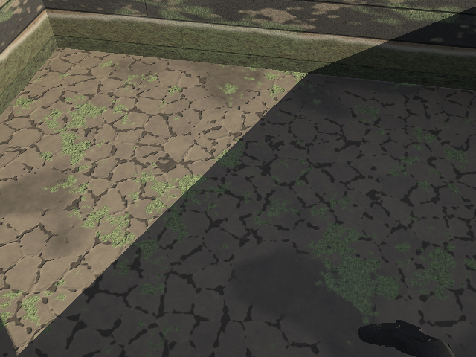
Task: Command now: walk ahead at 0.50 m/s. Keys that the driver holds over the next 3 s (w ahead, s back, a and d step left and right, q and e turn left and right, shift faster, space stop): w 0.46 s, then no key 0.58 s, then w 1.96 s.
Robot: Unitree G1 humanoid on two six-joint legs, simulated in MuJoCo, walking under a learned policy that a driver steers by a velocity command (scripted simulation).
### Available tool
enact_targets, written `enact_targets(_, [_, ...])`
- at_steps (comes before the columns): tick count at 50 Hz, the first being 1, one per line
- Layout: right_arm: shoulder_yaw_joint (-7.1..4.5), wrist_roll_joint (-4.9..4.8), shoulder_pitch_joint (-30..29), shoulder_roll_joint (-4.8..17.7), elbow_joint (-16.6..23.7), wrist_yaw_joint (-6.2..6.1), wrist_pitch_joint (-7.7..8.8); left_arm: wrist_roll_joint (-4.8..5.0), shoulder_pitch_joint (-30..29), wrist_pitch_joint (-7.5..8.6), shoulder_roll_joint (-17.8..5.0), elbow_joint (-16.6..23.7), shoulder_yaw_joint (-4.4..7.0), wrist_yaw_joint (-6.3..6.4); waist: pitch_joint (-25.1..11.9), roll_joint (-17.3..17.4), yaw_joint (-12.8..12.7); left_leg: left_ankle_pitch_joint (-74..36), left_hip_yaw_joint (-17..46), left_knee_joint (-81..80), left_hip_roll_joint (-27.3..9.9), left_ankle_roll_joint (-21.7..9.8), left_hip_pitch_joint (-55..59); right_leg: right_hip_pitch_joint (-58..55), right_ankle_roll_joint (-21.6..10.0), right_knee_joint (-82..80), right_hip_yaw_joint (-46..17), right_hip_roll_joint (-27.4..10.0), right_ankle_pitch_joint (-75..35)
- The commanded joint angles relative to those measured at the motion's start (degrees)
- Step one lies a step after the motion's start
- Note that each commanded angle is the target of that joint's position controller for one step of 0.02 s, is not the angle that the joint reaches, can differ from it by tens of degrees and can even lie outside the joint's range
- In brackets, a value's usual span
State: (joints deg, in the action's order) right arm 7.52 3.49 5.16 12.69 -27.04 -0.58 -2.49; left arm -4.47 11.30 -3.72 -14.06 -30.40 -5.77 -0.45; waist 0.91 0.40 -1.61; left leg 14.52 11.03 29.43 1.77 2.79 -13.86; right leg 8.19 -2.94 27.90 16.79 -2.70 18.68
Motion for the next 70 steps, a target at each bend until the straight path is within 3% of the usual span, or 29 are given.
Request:
enact_targets(1, [-1.53,0.04,-5.4,4.29,5.72,-0.17,1.05,-0.01,-2.52,0.87,-5.27,4.92,1.67,0.17,-4.82,0.41,0.01,-18.53,-1.71,-1.63,-1.61,-1.22,-2.52,-4.63,-2.0,-7.09,-7.01,-6.64,-6.74])
enact_targets(23, [-1.28,0.19,-5.68,3.76,5.11,-0.21,0.99,0.0,-1.82,0.81,-4.99,4.67,1.57,0.15,-4.67,0.5,-0.03,-18.5,-1.57,-2.68,-1.88,-1.39,-1.92,-4.74,-1.97,-8.05,-7.26,-6.59,-6.95])
enact_targets(24, [-1.2,0.27,-5.11,3.41,4.63,-0.22,0.88,0.0,-1.15,0.78,-4.18,4.06,1.32,0.12,-4.83,1.29,0.22,-20.28,-0.34,-4.26,-2.82,-1.49,-0.92,-4.39,-1.64,-8.05,-6.93,-6.39,-7.14])
enact_targets(27, [-1.37,-0.11,-4.34,3.7,2.97,-0.04,0.28,0.6,3.13,0.81,-4.49,1.53,1.55,-0.15,-4.4,3.12,-0.62,-22.73,2.66,-7.29,-4.12,-2.38,0.28,-5.91,-0.63,-9.11,-7.47,-5.7,-9.98])
enact_targets(33, [-2.48,-0.83,-0.84,3.7,-1.35,-0.43,-1.04,2.41,6.36,-0.34,-5.75,-2.96,3.01,-0.76,-2.03,0.32,0.06,-15.98,1.27,-10.62,-3.9,-2.51,1.21,-7.76,-1.66,-14.62,-8.9,-6.6,-11.91])
enact_targets(42, [-3.7,-1.38,2.36,2.77,-5.26,-1.25,-1.92,3.04,10.4,-1.61,-5.02,-7.84,4.26,-0.29,-2.02,-0.22,-0.2,-17.51,-0.66,-11.34,-4.13,-2.69,0.72,-10.79,-1.66,-15.76,-8.76,-6.34,-19.48])
enact_targets(52, [-4.6,-1.77,6.6,2.7,-7.09,-1.9,-2.32,3.07,12.69,-2.74,-4.5,-10.8,4.72,0.91,-0.2,-0.27,-0.12,-16.55,-2.13,-10.29,-3.68,-3.38,-1.55,-9.19,-2.66,-16.32,-8.64,-6.4,-14.79])
enact_targets(54, [-4.23,-1.64,7.96,1.47,-7.83,-1.75,-2.45,2.58,12.22,-2.58,-2.47,-10.98,3.94,0.95,0.36,-0.2,0.1,-11.77,-1.9,-12.52,-3.47,-3.3,0.04,-6.86,-2.19,-19.27,-8.55,-5.79,-2.47])
enact_targets(57, [-3.92,-1.18,6.58,1.53,-6.98,-1.83,-2.0,2.43,9.49,-1.99,-2.76,-9.76,3.51,1.38,3.19,0.21,-0.01,-10.54,-2.68,-13.09,-2.45,-2.97,-0.84,-4.72,-1.7,-21.29,-8.89,-5.29,4.65])
enact_targets(62, [-3.52,-0.65,6.57,1.73,-5.33,-1.88,-1.03,2.27,8.85,-1.42,-3.7,-8.32,3.19,1.52,1.83,0.41,-0.42,-12.12,-4.0,-11.27,-1.22,-3.09,-1.67,-7.03,-2.59,-19.21,-8.48,-5.32,2.71])
enact_targets(70, [-2.85,0.15,4.26,2.03,-1.28,-1.41,-0.47,1.03,6.73,-1.0,-3.57,-4.46,2.49,1.08,-1.01,0.74,-0.58,-19.97,-3.9,-8.24,-0.43,-3.65,-0.93,-8.83,-2.27,-12.4,-6.52,-3.9,-7.96])
